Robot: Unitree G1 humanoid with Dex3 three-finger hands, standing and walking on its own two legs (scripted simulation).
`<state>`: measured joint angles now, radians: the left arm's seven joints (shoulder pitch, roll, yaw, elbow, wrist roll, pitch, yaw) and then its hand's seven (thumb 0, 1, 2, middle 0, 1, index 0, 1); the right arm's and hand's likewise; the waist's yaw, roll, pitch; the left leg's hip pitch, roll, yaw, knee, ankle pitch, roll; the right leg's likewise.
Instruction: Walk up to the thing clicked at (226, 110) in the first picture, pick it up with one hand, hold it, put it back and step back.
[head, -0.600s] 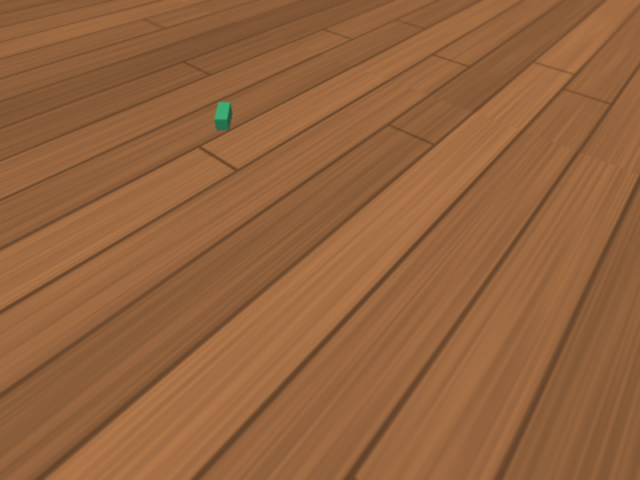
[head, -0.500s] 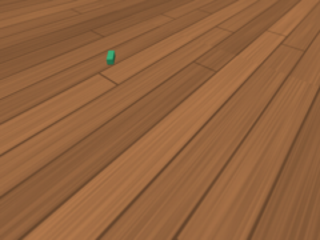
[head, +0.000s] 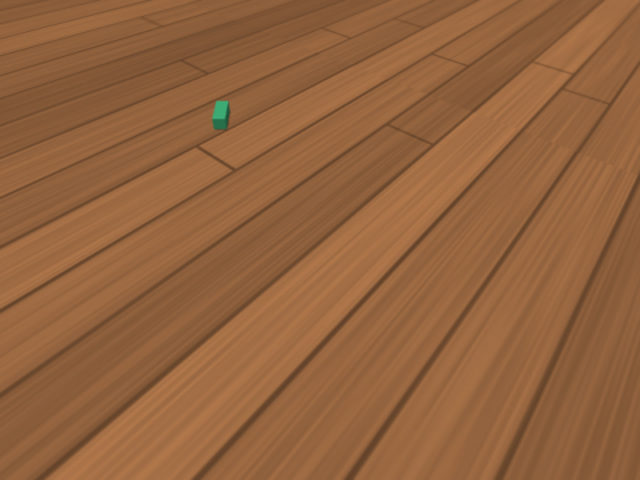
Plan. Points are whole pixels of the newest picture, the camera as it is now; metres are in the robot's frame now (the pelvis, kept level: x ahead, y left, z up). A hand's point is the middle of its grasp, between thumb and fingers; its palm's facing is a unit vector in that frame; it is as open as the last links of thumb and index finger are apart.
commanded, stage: stand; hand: left
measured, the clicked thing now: (221, 114) +2.17 +0.55 -0.75
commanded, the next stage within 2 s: walk up in 0.52 s
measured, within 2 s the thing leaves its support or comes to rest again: neither
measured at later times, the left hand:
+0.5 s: hand out of the picture +0.08 +0.25 -0.16, palm faces -0.02 -0.94 -0.34, open 7.4 cm
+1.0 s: hand out of the picture +0.16 +0.42 -0.17, palm faces +0.36 -0.89 -0.29, open 7.4 cm
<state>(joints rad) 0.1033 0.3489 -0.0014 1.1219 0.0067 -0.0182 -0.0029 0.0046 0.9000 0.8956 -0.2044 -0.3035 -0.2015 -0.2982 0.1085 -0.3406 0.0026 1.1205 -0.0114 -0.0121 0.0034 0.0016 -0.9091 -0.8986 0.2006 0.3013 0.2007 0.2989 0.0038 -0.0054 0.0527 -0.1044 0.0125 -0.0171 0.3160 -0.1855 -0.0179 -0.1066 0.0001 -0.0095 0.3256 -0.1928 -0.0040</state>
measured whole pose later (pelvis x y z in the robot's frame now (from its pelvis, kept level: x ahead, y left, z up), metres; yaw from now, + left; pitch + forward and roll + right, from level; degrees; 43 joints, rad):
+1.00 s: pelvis +0.14 +0.10 -0.03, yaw +20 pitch -4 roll +1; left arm 0.10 0.52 0.10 0.96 0.03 0.02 -0.12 0.01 0.91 0.90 -0.20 -0.30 -0.19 -0.30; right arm 0.26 -0.44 -0.07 0.96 0.00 -0.06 0.06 0.00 -0.91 -0.90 0.20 0.30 0.20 0.30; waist 0.02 -0.16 -0.02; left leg -0.30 0.04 0.12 0.64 -0.28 0.03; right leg -0.32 -0.07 -0.02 1.16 -0.48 -0.02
